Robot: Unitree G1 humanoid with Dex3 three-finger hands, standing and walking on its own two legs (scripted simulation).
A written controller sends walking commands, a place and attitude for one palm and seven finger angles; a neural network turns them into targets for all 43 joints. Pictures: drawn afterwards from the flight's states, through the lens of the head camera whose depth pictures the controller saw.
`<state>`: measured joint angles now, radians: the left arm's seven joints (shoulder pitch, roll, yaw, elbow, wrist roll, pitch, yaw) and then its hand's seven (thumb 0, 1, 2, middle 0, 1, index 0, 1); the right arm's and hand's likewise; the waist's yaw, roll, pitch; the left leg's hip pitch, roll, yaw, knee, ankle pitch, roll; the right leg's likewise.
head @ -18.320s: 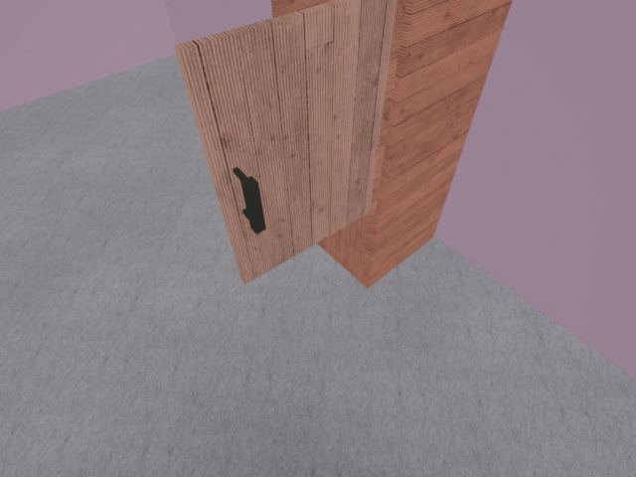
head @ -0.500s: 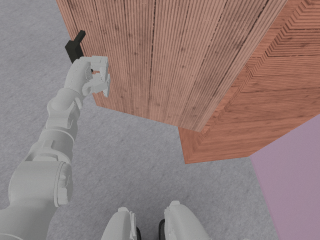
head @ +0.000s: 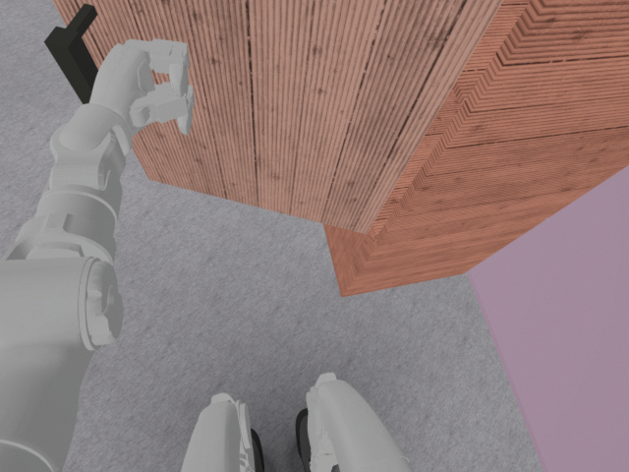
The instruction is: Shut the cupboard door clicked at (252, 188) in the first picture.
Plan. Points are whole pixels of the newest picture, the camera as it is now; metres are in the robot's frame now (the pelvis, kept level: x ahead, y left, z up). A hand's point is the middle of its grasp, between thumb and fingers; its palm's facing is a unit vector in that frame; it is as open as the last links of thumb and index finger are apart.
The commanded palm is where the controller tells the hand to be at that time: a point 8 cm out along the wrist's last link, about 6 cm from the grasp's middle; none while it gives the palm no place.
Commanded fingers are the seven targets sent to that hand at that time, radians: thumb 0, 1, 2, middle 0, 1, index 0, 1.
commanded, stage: push the door shut along its arc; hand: left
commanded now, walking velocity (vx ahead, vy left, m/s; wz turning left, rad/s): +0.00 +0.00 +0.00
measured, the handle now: (98, 72) +0.59 +0.18 +0.08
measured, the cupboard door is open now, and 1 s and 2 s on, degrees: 65 59 59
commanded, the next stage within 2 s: pull the fist back off the door in 0.12 s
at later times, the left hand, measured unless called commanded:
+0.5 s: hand (201, 92) +0.57 +0.06 +0.07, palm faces +0.03 -1.00 -0.07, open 3.1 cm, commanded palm +0.53 +0.11 +0.08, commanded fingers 0.00 0.90 0.90 -1.30 -1.50 -1.30 -1.50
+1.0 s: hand (217, 150) +0.48 +0.05 +0.07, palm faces +0.01 -1.00 -0.05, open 3.1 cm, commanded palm +0.44 +0.10 +0.08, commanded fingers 0.00 0.90 0.90 -1.30 -1.50 -1.30 -1.50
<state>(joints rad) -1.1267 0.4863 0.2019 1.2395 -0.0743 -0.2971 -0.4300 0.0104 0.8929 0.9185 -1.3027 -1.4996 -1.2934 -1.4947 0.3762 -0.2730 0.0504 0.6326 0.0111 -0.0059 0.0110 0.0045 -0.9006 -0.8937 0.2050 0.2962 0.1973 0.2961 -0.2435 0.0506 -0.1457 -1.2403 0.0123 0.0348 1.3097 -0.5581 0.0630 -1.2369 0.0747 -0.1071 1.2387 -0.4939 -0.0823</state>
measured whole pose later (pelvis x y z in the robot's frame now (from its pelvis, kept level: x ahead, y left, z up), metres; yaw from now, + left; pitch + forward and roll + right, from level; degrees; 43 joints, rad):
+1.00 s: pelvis +0.02 -0.02 +0.03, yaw +2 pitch +23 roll +0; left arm -0.71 0.11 0.11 1.02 0.01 -0.56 0.16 0.02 0.90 0.90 -1.31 -1.50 -1.30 -1.49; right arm 0.33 -0.26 -0.04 0.63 -0.04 0.06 0.10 0.00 -0.90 -0.89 0.20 0.30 0.19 0.30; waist -0.14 0.02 -0.17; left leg -1.03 -0.01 0.05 1.15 -0.53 0.04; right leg -1.05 0.06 -0.08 1.13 -0.49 -0.09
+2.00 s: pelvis +0.04 +0.01 +0.12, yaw +3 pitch +0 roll -1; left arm 0.17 0.28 0.02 -0.05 -0.08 -0.03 0.06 0.02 0.90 0.90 -1.01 -1.18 -1.00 -1.17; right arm 0.15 -0.22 0.06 0.51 0.05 0.05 -0.08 0.01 -0.90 -0.89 0.20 0.30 0.19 0.30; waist 0.03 0.05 -0.04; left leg -0.23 -0.06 0.03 0.54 -0.32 0.07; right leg -0.23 0.05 -0.05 0.52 -0.30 -0.05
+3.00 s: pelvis +0.03 +0.01 +0.13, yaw +3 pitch -3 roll -1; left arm 0.47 0.37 0.36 -0.37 -0.08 -0.10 0.10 0.02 0.89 0.90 -0.22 -0.30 -0.21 -0.30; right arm 0.20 -0.24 0.03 0.61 0.02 -0.06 -0.05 0.01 -0.90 -0.89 0.20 0.30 0.20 0.30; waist 0.04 0.08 -0.02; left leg -0.15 -0.05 0.02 0.46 -0.27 0.07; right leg -0.13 0.06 -0.06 0.40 -0.22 -0.05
